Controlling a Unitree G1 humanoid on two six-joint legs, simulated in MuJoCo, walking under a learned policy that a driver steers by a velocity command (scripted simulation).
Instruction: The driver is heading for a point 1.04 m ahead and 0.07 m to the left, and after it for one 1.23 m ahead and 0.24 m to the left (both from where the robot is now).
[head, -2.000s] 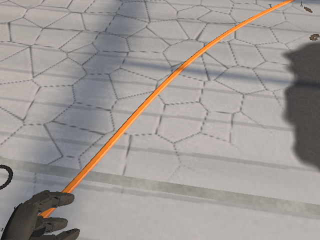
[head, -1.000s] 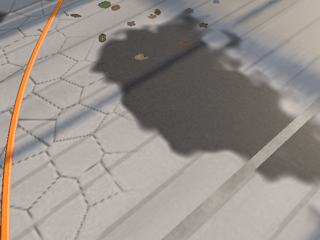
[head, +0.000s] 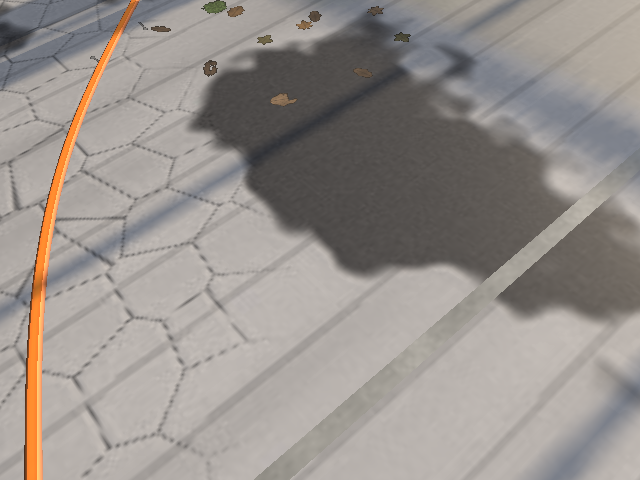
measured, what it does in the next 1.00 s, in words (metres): walks ahead: left foot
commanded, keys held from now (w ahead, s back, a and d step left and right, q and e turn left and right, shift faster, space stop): shift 0.38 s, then w+shift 0.62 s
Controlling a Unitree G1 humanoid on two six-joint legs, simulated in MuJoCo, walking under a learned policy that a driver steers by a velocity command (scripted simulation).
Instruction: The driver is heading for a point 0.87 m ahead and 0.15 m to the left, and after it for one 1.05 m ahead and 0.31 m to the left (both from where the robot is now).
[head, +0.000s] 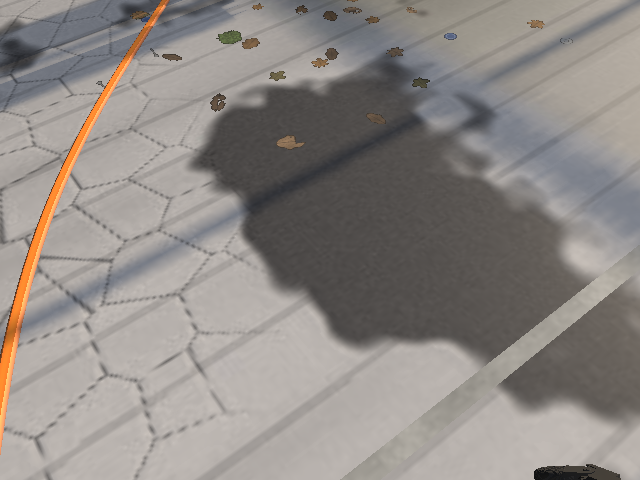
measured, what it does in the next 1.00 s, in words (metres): walks ahead: left foot, then right foot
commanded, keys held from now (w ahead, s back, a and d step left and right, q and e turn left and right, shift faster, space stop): w+shift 0.58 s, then w+q+shift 0.42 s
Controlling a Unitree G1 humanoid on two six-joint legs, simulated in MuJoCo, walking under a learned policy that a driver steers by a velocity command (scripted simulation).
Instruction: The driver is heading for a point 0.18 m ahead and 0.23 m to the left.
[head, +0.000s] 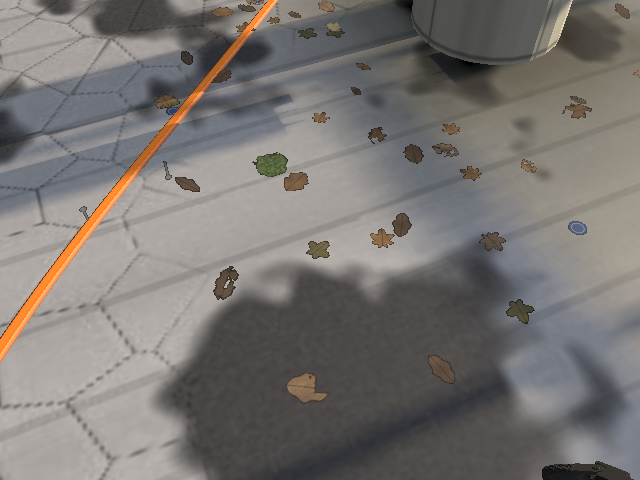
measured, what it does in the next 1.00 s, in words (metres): walks ahead, turning left: left foot, then right foot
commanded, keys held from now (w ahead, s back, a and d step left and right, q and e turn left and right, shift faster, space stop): w+q+shift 0.06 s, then shift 0.94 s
